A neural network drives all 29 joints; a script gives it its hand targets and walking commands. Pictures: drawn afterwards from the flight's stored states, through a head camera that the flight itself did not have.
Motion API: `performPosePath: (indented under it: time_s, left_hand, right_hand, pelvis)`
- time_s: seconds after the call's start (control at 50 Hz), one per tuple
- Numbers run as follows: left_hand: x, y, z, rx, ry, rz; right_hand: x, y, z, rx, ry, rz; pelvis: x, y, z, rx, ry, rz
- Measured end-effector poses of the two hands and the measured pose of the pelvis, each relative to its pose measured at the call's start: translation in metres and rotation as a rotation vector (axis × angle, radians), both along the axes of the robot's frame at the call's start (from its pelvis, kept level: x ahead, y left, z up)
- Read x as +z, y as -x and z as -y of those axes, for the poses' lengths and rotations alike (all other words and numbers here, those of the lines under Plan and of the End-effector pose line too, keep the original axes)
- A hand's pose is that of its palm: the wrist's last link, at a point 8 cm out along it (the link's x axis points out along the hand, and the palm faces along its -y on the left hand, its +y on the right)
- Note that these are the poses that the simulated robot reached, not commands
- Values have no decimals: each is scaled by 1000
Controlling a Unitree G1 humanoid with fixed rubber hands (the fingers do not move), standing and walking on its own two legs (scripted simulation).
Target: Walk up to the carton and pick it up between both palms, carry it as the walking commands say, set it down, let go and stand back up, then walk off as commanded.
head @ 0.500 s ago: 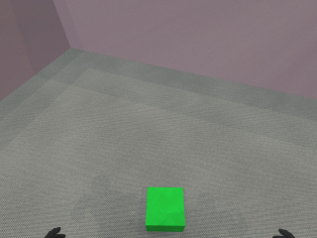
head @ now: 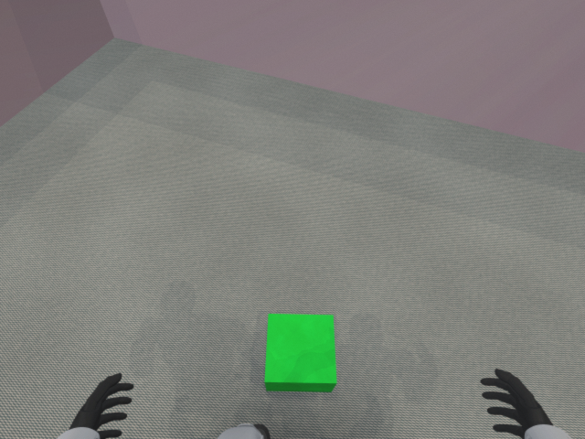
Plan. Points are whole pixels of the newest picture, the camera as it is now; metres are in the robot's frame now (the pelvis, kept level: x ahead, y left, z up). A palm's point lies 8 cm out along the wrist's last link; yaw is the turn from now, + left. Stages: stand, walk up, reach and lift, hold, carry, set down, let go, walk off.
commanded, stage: reach and lift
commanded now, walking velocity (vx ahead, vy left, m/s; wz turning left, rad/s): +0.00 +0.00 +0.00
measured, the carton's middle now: (299, 353) +0.41 +0.00 -0.69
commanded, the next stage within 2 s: none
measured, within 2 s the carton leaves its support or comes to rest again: neither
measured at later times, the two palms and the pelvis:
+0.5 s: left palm (147, 371) +0.23 +0.26 -0.14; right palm (469, 362) +0.26 -0.26 -0.14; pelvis +0.00 -0.01 -0.04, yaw -1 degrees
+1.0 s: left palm (190, 306) +0.36 +0.23 -0.19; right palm (414, 302) +0.38 -0.20 -0.18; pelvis -0.05 -0.01 -0.09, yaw -2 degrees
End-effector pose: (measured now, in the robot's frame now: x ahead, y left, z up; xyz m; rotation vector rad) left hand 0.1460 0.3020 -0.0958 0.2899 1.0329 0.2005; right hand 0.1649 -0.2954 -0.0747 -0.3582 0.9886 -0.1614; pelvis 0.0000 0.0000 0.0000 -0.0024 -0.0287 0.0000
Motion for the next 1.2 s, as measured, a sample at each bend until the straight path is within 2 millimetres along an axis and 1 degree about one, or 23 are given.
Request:
performPosePath:
  time_s: [0.1,0.14,0.24,0.32,0.42,0.52,0.62,0.7,0.8,0.94,1.12,1.2]
  left_hand:
    - [-9,-21,9,1,23,-4]
    - [-12,-28,12,12,29,2]
    - [-20,-44,21,27,41,22]
    - [-26,-55,29,25,41,44]
    - [-35,-71,40,22,52,79]
    - [-45,-94,46,27,74,124]
    - [-54,-120,50,26,100,163]
    - [-61,-140,54,25,122,188]
    - [-71,-164,59,26,147,227]
    - [-89,-201,71,26,182,287]
    - [-112,-250,90,22,212,363]
    - [-122,-267,98,20,217,389]
  right_hand:
    - [-3,-4,0,-5,3,-35]
    - [-6,-10,1,-2,-2,-43]
    - [-20,-41,-3,22,-24,-12]
    - [-35,-66,-12,31,-55,24]
    - [-52,-86,-25,26,-90,70]
    - [-66,-103,-37,16,-115,116]
    - [-74,-126,-49,8,-138,165]
    - [-78,-145,-57,3,-156,199]
    - [-85,-170,-69,1,-179,234]
    - [-98,-202,-85,1,-208,271]
    - [-119,-244,-102,-4,-244,326]
    - [-128,-263,-107,-1,-252,353]
  pelvis:
    - [-4,-6,-8,-20,-7,-32]
    - [-7,-9,-10,-24,-9,-59]
    - [-17,-14,-12,-22,-13,-138]
    - [-26,-13,-7,-16,-13,-199]
    - [-35,-5,5,-12,-13,-275]
    - [-46,8,17,-10,-14,-332]
    - [-58,21,24,-10,-11,-376]
    - [-66,30,26,-11,-6,-412]
    - [-75,39,24,-13,2,-465]
    - [-88,47,15,-18,14,-553]
    - [-103,53,1,-25,26,-675]
    - [-110,53,-3,-28,29,-727]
